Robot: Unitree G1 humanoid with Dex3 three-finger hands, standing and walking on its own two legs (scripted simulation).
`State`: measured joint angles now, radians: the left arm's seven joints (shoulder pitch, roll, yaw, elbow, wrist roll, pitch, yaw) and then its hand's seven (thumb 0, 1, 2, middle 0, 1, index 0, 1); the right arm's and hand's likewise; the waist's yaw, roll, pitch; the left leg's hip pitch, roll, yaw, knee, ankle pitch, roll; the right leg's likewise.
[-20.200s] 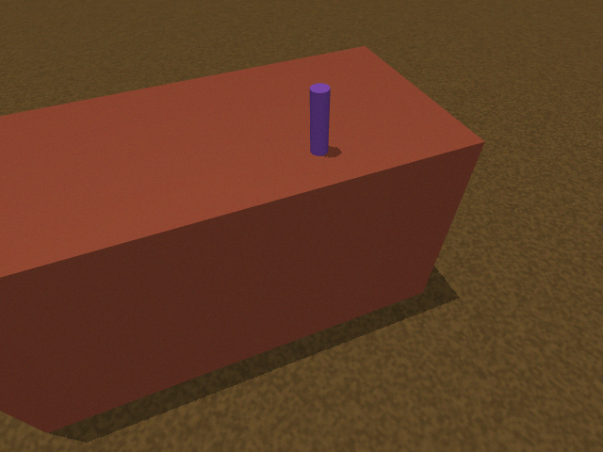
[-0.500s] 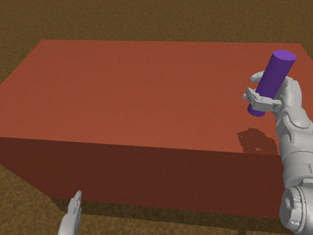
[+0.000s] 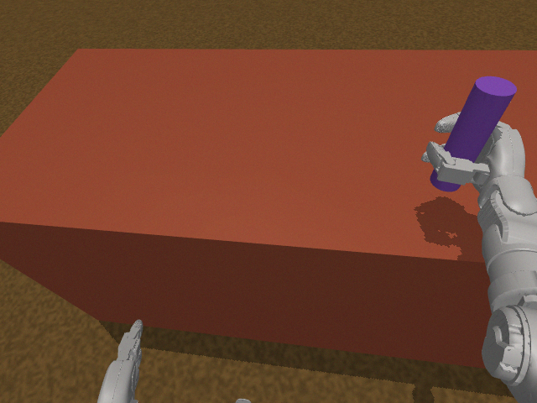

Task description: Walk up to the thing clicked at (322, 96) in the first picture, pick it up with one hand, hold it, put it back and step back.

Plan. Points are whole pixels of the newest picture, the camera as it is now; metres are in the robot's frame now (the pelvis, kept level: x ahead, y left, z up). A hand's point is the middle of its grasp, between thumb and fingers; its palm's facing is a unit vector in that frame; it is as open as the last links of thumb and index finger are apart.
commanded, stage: lower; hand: right
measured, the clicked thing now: (466, 140) +0.48 -0.20 +0.13
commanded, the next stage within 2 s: loosen in 1.28 s
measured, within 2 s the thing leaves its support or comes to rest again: rests again in 1.14 s
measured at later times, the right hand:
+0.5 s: hand (434, 169) +0.49 -0.19 +0.05, palm faces +0.09 +1.00 +0.03, open 5.8 cm
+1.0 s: hand (427, 177) +0.50 -0.19 +0.03, palm faces +0.09 +1.00 +0.02, open 5.8 cm
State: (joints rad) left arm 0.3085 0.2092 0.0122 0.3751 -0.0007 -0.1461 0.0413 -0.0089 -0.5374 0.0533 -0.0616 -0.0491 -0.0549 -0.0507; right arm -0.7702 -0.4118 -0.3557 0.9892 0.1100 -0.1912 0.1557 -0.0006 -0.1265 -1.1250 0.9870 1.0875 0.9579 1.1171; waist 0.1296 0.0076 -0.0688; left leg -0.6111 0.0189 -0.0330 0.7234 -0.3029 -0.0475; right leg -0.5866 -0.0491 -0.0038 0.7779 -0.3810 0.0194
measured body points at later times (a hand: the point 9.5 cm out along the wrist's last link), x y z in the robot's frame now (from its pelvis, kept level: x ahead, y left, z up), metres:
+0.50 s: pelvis +0.00 +0.00 -0.02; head +0.09 -0.02 +0.42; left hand +0.14 +0.26 -0.06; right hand +0.48 -0.24 +0.06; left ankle +0.03 +0.15 -0.71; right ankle +0.00 -0.13 -0.71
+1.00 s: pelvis -0.01 +0.00 -0.04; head +0.10 -0.02 +0.39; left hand +0.14 +0.26 -0.06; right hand +0.49 -0.24 +0.03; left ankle +0.03 +0.15 -0.71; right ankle +0.00 -0.13 -0.71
